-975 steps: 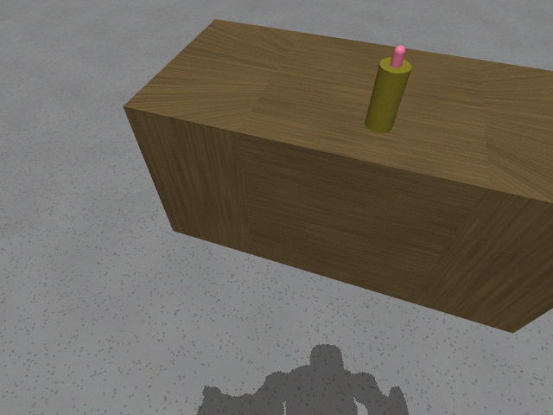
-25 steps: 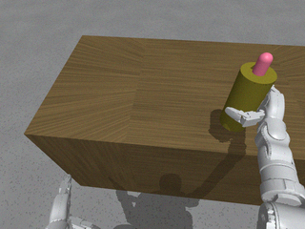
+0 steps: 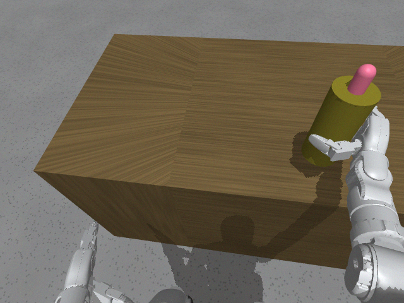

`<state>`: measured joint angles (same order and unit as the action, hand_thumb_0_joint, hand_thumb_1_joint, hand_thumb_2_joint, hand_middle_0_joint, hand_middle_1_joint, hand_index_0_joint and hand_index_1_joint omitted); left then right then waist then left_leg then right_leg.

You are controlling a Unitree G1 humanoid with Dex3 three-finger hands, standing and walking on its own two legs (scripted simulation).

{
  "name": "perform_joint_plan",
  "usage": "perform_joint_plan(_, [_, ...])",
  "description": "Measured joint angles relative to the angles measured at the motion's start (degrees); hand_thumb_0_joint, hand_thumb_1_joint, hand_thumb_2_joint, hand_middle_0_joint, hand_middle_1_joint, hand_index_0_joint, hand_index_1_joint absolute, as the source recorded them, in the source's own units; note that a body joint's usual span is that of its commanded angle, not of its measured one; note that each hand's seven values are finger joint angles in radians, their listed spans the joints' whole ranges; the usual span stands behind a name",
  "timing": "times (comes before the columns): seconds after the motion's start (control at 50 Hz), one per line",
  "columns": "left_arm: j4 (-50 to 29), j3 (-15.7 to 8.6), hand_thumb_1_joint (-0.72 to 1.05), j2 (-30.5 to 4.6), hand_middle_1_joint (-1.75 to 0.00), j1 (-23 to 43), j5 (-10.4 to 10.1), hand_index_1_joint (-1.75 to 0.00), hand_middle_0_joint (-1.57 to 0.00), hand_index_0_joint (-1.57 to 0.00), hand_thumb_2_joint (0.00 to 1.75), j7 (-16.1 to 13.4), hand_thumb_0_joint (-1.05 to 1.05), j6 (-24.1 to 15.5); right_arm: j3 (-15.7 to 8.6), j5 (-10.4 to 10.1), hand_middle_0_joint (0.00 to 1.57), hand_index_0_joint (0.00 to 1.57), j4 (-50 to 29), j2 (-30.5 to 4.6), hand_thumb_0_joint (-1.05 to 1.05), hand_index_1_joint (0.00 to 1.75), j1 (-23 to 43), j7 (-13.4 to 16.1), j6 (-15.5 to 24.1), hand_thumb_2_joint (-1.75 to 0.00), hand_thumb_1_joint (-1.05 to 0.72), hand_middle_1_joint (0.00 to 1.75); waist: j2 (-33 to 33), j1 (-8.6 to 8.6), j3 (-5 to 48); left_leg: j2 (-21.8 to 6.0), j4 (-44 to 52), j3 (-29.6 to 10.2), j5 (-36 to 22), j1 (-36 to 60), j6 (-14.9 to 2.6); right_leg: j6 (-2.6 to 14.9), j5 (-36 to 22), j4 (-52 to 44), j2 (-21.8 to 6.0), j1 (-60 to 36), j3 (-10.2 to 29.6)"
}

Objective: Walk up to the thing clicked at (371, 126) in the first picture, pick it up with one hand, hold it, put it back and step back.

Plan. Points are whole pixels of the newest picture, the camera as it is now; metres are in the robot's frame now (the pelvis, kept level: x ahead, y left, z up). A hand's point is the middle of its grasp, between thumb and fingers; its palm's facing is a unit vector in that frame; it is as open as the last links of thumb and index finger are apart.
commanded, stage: crouch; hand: right
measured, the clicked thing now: (339, 117) +0.44 -0.20 +0.10
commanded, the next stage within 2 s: lower in 0.10 s
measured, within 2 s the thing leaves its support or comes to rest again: rests again in 0.90 s
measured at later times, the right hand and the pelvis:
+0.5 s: hand (332, 137) +0.46 -0.22 +0.02, palm faces +0.24 +0.97 +0.00, open 10.9 cm; pelvis -0.03 +0.00 -0.03, yaw +0 degrees
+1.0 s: hand (328, 140) +0.48 -0.23 -0.02, palm faces +0.27 +0.96 +0.01, open 10.9 cm; pelvis -0.02 -0.01 -0.05, yaw +1 degrees
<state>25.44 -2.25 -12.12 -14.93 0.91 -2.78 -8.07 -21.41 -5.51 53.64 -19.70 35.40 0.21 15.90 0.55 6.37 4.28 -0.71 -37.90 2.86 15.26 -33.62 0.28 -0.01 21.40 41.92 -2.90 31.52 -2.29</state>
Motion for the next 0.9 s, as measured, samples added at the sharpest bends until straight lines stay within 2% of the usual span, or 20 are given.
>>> perform_joint_plan(0.14, [-2.24, -0.50, -0.55, -0.36, -0.04, -0.48, 0.19, -0.05, -0.06, -0.05, 0.08, 0.32, -0.01, 0.35, -1.40, 0.97, 0.70, 0.73, 3.26, -2.44, -0.01, 1.09, 2.40, -1.34, 1.28, -1.02, 0.55, 1.08, 0.40, 0.92, 0.32, -0.09, -3.19, 0.25, 0.98, -3.51, -0.19, -0.10, 0.79, 2.96, -0.05, 3.48, 0.37])
perform_joint_plan(0.18, [-2.73, -0.68, -0.55, -0.85, -0.04, -0.85, 0.06, -0.05, -0.06, -0.05, 0.08, 0.29, -0.01, 0.00, -1.28, 0.62, 0.70, 0.73, 5.40, -3.25, -0.01, 1.09, 3.93, -1.71, 2.08, -1.02, 0.55, 1.08, 0.55, 1.11, 0.21, -0.11, -4.03, 0.36, 1.19, -4.40, -0.23, -0.10, 1.02, 3.88, -0.07, 4.45, 0.52])
perform_joint_plan(0.24, [-3.80, -0.33, -0.56, -1.23, -0.04, -0.89, 0.10, -0.05, -0.06, -0.05, 0.08, 0.35, -0.01, 0.62, -2.49, 1.10, 0.70, 0.73, 6.12, -4.08, -0.01, 1.09, 4.87, -2.34, 2.01, -1.02, 0.55, 1.08, 0.94, 1.78, 0.61, -0.03, -5.20, 0.27, 1.35, -6.14, -0.28, -0.11, 1.27, 5.11, -0.19, 6.14, 0.47])
perform_joint_plan(0.32, [-3.32, 0.03, -0.56, -1.16, -0.04, -0.94, 0.37, -0.05, -0.06, -0.05, 0.08, 0.60, -0.01, 0.05, -2.39, 1.17, 0.70, 0.73, 10.90, -5.44, -0.01, 1.09, 7.89, -3.11, 3.51, -1.02, 0.55, 1.08, 1.18, 2.32, 1.12, -0.01, -6.86, 0.44, 1.62, -8.47, -0.34, -0.09, 1.70, 7.11, -0.29, 8.67, 0.72])
perform_joint_plan(0.38, [-5.50, 0.80, -0.56, -0.83, -0.04, -0.72, 0.97, -0.05, -0.06, -0.04, 0.08, 0.87, -0.01, 1.08, -3.89, 2.41, 0.70, 0.73, 10.92, -6.42, -0.01, 1.09, 8.13, -3.24, 3.85, -1.02, 0.55, 1.08, 1.21, 3.11, 1.33, 0.16, -8.47, 0.20, 1.82, -10.89, -0.29, -0.01, 2.18, 8.97, -0.52, 11.04, 0.54])
perform_joint_plan(0.44, [-6.80, 1.26, -0.56, -0.48, -0.04, -1.41, 1.18, -0.05, -0.06, -0.05, 0.08, 1.18, -0.01, 0.60, -3.80, 2.16, 0.70, 0.73, 13.78, -7.16, -0.01, 1.09, 9.62, -3.47, 5.22, -1.02, 0.55, 1.08, 1.19, 3.41, 0.97, 0.07, -9.99, 0.32, 2.12, -12.87, -0.24, 0.12, 2.60, 10.74, -0.49, 13.19, 0.74])
perform_joint_plan(0.5, [-10.38, 2.11, -0.56, -0.34, -0.04, -2.35, 1.71, -0.05, -0.06, -0.05, 0.08, 1.46, -0.01, 1.16, -5.10, 3.15, 0.70, 0.73, 12.26, -7.61, -0.01, 1.09, 8.73, -3.15, 5.39, -1.02, 0.55, 1.08, 1.38, 4.02, 0.99, 0.16, -11.32, 0.08, 2.38, -14.59, -0.15, 0.18, 3.06, 12.20, -0.64, 14.83, 0.55])
perform_joint_plan(0.54, [-10.82, 1.69, -0.56, -0.39, -0.04, -3.05, 1.87, -0.05, -0.07, -0.05, 0.08, 1.64, -0.01, 0.29, -4.75, 2.60, 0.70, 0.73, 14.48, -8.00, -0.01, 1.09, 9.59, -2.93, 6.35, -1.02, 0.55, 1.08, 1.34, 4.28, 0.99, 0.06, -12.10, 0.34, 2.67, -15.44, -0.11, 0.26, 3.38, 13.23, -0.57, 15.91, 0.86])
perform_joint_plan(0.6, [-12.12, 1.10, -0.56, -1.12, -0.04, -3.37, 2.17, -0.05, -0.07, -0.05, 0.08, 1.70, -0.01, 1.04, -5.88, 3.65, 0.71, 0.74, 12.28, -7.92, -0.01, 1.08, 8.77, -2.20, 5.61, -1.01, 0.56, 1.08, 1.42, 4.79, 1.37, 0.14, -13.24, 0.28, 2.96, -17.06, 0.03, 0.39, 3.94, 14.70, -0.69, 17.63, 0.86])
perform_joint_plan(0.68, [-11.47, 0.13, -0.56, -2.04, -0.04, -3.51, 2.25, -0.05, -0.07, -0.05, 0.09, 1.51, -0.01, 0.57, -4.51, 2.95, 0.71, 0.74, 14.78, -8.14, -0.01, 1.08, 11.10, -1.37, 7.59, -1.01, 0.56, 1.07, 1.72, 4.78, 1.32, 0.05, -14.62, 0.50, 3.44, -18.74, 0.19, 0.60, 4.62, 16.54, -0.66, 19.61, 1.16])
perform_joint_plan(0.74, [-13.56, 0.87, -0.57, -2.00, -0.04, -3.13, 2.87, -0.05, -0.06, -0.05, 0.09, 1.70, -0.01, 1.32, -5.42, 4.51, 0.71, 0.74, 12.28, -8.23, -0.01, 1.08, 10.25, -1.14, 7.29, -1.01, 0.56, 1.07, 1.90, 5.30, 2.14, 0.38, -15.43, 0.21, 3.65, -20.19, 0.28, 0.60, 5.16, 17.63, -1.02, 20.98, 0.91])
perform_joint_plan(0.78, [-13.10, 0.84, -0.57, -1.54, -0.04, -3.23, 2.87, -0.05, -0.06, -0.05, 0.09, 1.95, -0.01, 0.39, -4.58, 3.82, 0.71, 0.74, 15.55, -8.60, -0.01, 1.08, 11.64, -1.24, 8.35, -1.01, 0.56, 1.07, 1.66, 5.46, 2.19, 0.29, -15.79, 0.51, 3.92, -20.41, 0.31, 0.64, 5.44, 18.21, -0.94, 21.44, 1.25])
perform_joint_plan(0.84, [-14.65, 1.43, -0.57, -1.11, -0.04, -3.30, 3.16, -0.05, -0.06, -0.05, 0.09, 2.53, -0.01, 2.04, -6.65, 4.94, 0.71, 0.74, 13.56, -8.35, -0.01, 1.08, 10.18, -1.29, 7.11, -1.01, 0.56, 1.07, 1.23, 6.04, 2.75, 0.36, -16.42, 0.37, 4.21, -21.42, 0.43, 0.74, 5.87, 18.95, -1.03, 22.41, 1.13])
perform_joint_plan(0.9, [-15.52, 0.99, -0.57, -0.94, -0.04, -4.19, 3.23, -0.05, -0.06, -0.05, 0.09, 2.79, -0.01, 1.20, -5.68, 4.03, 0.71, 0.74, 15.79, -8.66, -0.01, 1.09, 10.46, -0.84, 8.51, -1.01, 0.56, 1.08, 0.74, 6.01, 2.76, 0.30, -17.10, 0.41, 4.71, -21.64, 0.50, 0.81, 6.38, 19.65, -0.99, 22.66, 1.21])
